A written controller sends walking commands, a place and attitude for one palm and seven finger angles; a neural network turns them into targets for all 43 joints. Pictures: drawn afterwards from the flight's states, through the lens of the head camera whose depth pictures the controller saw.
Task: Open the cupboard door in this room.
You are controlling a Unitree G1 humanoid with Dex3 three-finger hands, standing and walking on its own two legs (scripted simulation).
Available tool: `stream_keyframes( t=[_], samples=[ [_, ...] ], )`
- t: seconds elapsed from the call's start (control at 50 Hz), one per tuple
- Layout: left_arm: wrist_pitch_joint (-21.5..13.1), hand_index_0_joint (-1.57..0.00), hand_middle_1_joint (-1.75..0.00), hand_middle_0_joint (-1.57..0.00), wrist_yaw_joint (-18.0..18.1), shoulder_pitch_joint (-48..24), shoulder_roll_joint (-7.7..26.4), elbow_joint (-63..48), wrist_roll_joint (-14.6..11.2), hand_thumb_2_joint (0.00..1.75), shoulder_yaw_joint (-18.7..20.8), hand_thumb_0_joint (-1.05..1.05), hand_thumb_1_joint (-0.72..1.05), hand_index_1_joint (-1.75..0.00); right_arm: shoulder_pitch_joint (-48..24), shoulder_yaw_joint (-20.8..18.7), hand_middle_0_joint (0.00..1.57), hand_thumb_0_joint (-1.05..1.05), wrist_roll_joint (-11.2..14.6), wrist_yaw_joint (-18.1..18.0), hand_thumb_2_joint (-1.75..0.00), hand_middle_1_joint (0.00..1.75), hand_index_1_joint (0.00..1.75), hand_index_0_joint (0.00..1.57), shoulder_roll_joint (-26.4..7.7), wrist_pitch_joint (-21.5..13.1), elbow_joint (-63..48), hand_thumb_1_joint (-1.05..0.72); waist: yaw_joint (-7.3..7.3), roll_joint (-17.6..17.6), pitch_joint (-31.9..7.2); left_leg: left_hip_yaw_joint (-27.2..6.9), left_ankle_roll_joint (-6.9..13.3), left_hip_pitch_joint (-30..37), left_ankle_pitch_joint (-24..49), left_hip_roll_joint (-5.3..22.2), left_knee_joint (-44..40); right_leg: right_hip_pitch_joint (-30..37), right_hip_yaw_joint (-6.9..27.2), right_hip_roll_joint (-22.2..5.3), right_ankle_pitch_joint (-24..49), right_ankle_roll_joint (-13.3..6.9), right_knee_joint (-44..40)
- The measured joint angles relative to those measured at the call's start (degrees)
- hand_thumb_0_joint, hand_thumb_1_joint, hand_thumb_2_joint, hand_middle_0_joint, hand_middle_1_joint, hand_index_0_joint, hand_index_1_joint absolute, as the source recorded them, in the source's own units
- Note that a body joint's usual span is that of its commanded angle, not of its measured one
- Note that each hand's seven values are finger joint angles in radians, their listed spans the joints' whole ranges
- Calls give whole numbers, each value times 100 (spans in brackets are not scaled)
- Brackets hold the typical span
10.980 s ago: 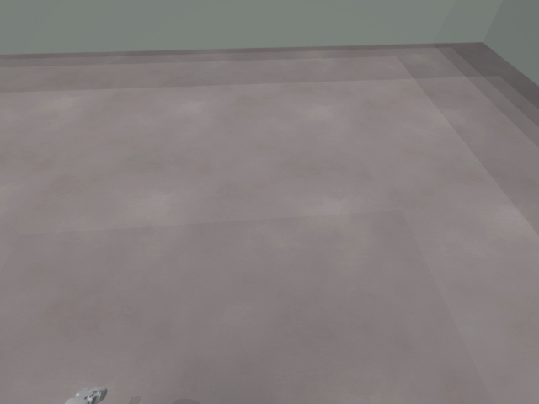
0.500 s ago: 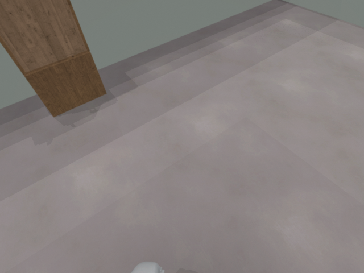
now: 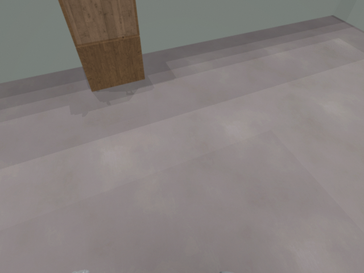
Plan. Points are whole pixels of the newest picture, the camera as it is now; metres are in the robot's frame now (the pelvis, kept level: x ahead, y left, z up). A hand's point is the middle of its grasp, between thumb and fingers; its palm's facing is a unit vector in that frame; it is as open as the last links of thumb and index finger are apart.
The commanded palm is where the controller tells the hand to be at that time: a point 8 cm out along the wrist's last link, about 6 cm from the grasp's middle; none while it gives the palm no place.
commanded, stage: turn or walk to find it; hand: left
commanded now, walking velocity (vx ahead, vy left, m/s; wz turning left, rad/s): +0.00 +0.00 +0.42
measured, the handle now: out of the picture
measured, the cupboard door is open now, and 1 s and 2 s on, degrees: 0 0 0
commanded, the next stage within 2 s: stand and wait in 1.34 s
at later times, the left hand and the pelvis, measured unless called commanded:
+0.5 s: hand out of the picture -0.04 +0.18 -0.18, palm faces +0.26 -0.94 -0.23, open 7.4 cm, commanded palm none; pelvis -0.03 -0.02 -0.01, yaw +14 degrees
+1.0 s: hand out of the picture -0.03 +0.23 -0.15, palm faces +0.42 -0.87 -0.27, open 7.4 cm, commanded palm none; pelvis -0.05 -0.01 +0.00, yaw +25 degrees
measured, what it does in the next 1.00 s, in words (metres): steps on the spot, turning left: right foot, then left foot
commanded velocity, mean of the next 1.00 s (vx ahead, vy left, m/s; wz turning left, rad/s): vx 0.00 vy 0.00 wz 0.42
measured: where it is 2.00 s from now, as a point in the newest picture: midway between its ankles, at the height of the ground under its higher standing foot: outside the picture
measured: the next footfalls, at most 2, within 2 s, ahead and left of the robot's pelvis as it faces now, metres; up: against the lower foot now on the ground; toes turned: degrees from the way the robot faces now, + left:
right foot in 0.12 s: +0.04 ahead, -0.14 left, +0.00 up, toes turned -1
left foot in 0.56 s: -0.04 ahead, +0.11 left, +0.00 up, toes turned +20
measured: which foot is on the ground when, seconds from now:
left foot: down 0.00-0.12, up 0.14-0.54, down 0.56-1.00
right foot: up 0.00-0.10, down 0.12-0.56, up 0.58-1.00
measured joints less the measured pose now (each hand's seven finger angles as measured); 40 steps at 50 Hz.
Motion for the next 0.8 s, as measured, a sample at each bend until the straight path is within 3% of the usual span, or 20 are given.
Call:
stream_keyframes(
  t=[0.06, 0.12, 0.16, 0.2, 0.26, 0.32, 0.4, 0.5, 0.54, 0.56, 0.6, 0.64, 0.7, 0.8],
  samples=[
    [-44, -19, -30, -20, 6, -108, -84, -94, -19, 89, -39, 1, 91, -30, 63, -43, 20, 1, -16, 9, -90, 30, 30, 20, -42, 46, 5, -90, -85, 100, -1, -154, -70, -119, 3, -34, 111, 304, -11, 110, 40, -41, -784],
    [-170, -19, -30, -20, 3, -111, -142, -216, -23, 89, -88, 1, 90, -30, 175, -94, 20, 1, 12, 23, -90, 30, 30, 20, -96, 98, 16, -90, -102, 138, -55, -281, -189, -345, -100, -122, 433, 826, -88, 166, 717, -134, -2046],
    [-251, -19, -30, -20, 25, -98, -261, -231, 24, 89, -128, 1, 90, -30, 200, -159, 20, 1, 39, 31, -90, 30, 30, 20, -200, 154, 44, -90, -110, 322, -26, -369, -231, -631, -654, -94, 1107, 844, -240, 227, 725, -450, -2053],
    [-279, -20, -30, -20, 25, -18, -353, -257, 33, 89, -163, 1, 90, -30, 230, -214, 20, 1, 19, 32, -90, 30, 30, 20, -273, 246, 85, -90, -118, 371, -20, -339, -270, -1015, -1253, -153, 2263, 877, -375, 162, 710, -599, -2011],
    [-264, -20, -30, -20, 39, 123, -441, -220, 34, 89, -180, 1, 90, -30, 257, -263, 20, 1, 2, 77, -90, 30, 30, 20, -359, 303, 148, -90, -123, 387, 0, -201, -362, -1400, -1110, -52, 3601, 1030, -543, 85, 795, -628, -2189],
    [-254, -20, -30, -20, 48, 239, -466, -139, 49, 89, -184, 1, 90, -30, 297, -269, 20, 1, -2, 99, -90, 30, 30, 20, -384, 321, 188, -91, -126, 324, 12, -109, -467, -1451, -942, 122, 3977, 1118, -701, -3, 843, -616, -2303],
    [-262, -20, -30, -21, 37, 367, -442, -50, 76, 89, -180, 1, 90, -30, 272, -236, 19, 1, 11, 99, -90, 30, 30, 20, -368, 353, 259, -91, -60, 190, 53, 6, -544, -1186, -1101, 298, 3469, 1137, -890, -141, 856, -575, -2336],
    [-247, -20, -30, -21, 13, 489, -295, 66, 109, 89, -126, 1, 90, -30, 63, -146, 19, 1, 63, 80, -90, 30, 30, 20, -305, 297, 246, -91, 90, -7, 150, 264, -506, -615, -1335, 343, 2071, 1015, -1081, -351, 796, -442, -2137],
    [-217, -20, -30, -21, 10, 540, -197, 127, 92, 89, -87, 1, 90, -30, -14, -108, 19, 1, 74, 78, -90, 30, 30, 20, -281, 221, 180, -91, 118, -74, 156, 406, -460, -285, -933, 323, 1239, 923, -1169, -449, 702, -342, -1917],
    [-188, -20, -30, -21, 7, 577, -140, 148, 67, 89, -62, 1, 90, -30, -44, -95, 19, 1, 69, 83, -90, 30, 30, 20, -273, 163, 139, -91, 125, -111, 143, 447, -336, -136, -588, 299, 842, 835, -1195, -512, 613, -280, -1720],
    [-57, -20, -30, -21, 25, 572, 13, 220, 35, 89, -7, 1, 90, -30, -150, -68, 19, 1, 47, 81, -90, 30, 30, 20, -165, 67, 84, -91, 184, -296, 190, 496, -88, -168, -611, 181, 926, 528, -858, -526, -52, -168, -966],
    [77, -20, -30, -20, 46, 525, 97, 314, 25, 89, 18, 1, 90, -30, -178, -28, 20, 1, 34, 42, -90, 30, 30, 20, -94, 2, 24, -91, 176, -288, 162, 440, 7, -142, -652, 170, 860, 193, -515, -330, -423, -124, -73],
    [89, -19, -30, -20, 4, 403, 160, 341, 18, 89, 44, 1, 90, -30, -170, 27, 20, 1, 26, -12, -90, 30, 30, 20, -32, -28, 0, -90, 160, -216, 111, 302, 37, -5, -418, 132, 465, -136, -261, -163, -139, -67, 714],
    [11, -19, -30, -20, -13, 184, 158, 183, 11, 89, 30, 1, 91, -30, -85, 61, 20, 1, 38, -20, -90, 30, 30, 20, 16, -48, 5, -90, 131, -124, 22, 102, 96, 135, -71, -1, -34, -255, -33, -91, 208, 26, 793]
  ],
)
